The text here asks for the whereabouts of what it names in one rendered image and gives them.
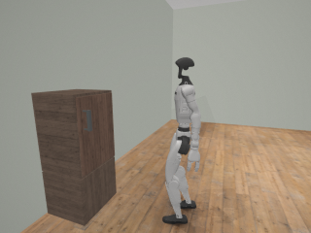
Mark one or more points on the handle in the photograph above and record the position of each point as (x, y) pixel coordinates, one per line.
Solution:
(88, 120)

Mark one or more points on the cupboard door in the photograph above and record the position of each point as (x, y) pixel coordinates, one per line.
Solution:
(98, 145)

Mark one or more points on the robot left forearm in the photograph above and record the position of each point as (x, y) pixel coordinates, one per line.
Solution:
(195, 130)

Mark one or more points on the robot foot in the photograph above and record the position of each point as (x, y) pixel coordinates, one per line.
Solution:
(172, 219)
(189, 205)

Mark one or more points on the robot left foot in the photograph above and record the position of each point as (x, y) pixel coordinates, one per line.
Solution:
(172, 219)

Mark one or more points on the left robot upper arm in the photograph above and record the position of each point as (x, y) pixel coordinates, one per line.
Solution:
(188, 93)

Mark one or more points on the robot left hand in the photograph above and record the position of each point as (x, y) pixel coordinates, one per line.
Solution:
(193, 156)

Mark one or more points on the robot right foot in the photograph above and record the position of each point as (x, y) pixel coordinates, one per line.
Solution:
(189, 205)

